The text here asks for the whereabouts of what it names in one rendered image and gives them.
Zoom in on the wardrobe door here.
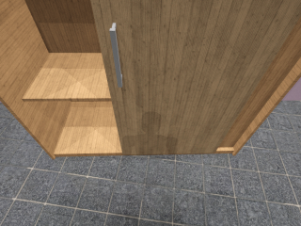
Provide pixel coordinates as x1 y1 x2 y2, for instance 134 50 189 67
219 16 301 148
90 0 301 155

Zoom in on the handle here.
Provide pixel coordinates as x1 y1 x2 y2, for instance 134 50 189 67
109 23 123 88

